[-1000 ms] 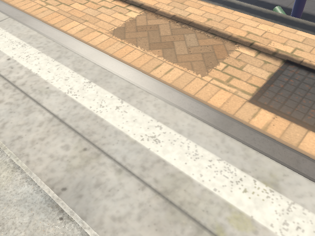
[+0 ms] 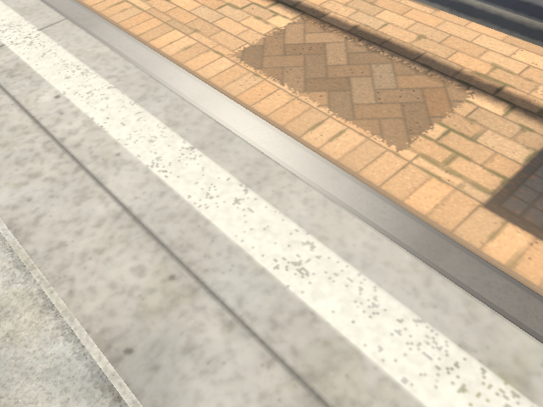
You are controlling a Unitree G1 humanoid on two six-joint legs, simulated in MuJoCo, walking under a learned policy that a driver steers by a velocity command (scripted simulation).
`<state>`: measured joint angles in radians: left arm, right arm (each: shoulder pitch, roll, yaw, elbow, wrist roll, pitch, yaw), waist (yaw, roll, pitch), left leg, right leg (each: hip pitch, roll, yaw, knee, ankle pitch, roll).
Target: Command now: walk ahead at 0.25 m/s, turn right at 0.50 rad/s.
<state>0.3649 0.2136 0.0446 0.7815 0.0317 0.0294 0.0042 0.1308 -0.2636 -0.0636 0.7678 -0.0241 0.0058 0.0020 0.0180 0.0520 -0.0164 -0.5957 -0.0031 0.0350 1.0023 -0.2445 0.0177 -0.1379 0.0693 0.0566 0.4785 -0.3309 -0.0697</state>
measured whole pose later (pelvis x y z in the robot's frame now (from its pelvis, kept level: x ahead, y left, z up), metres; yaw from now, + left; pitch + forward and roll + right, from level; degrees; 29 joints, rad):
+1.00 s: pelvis +0.41 -0.10 -0.11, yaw -35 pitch +0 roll -2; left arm 0.24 0.24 0.05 0.93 0.02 -0.02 0.00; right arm 0.25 -0.22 -0.03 0.85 -0.05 -0.05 0.00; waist -0.03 0.02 0.15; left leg -0.60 0.12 -0.04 1.14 -0.36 -0.03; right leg -0.20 0.18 0.00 0.43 -0.22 -0.14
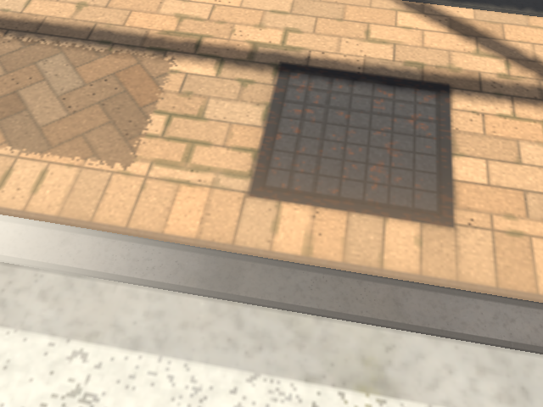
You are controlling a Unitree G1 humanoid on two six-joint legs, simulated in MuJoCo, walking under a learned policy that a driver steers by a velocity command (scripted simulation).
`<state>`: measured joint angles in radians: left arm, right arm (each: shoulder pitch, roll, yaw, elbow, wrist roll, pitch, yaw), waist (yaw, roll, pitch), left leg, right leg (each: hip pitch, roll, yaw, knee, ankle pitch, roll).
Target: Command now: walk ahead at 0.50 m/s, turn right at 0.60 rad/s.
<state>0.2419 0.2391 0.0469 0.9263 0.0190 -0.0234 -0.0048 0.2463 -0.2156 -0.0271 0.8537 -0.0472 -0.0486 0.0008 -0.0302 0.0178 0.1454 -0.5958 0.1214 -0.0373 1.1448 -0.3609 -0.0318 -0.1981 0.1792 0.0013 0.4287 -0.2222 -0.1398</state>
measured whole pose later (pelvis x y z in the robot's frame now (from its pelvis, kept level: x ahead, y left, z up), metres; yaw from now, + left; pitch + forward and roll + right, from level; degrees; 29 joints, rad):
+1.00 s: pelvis +0.41 -0.04 +0.01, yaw -25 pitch -1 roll +0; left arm 0.19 0.19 0.00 0.93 0.02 -0.04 0.01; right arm 0.22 -0.22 -0.03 0.92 -0.02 0.03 -0.02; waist -0.01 0.03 0.07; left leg -0.40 0.06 -0.01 0.84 -0.39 0.00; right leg -0.27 0.07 -0.05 0.37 -0.09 -0.10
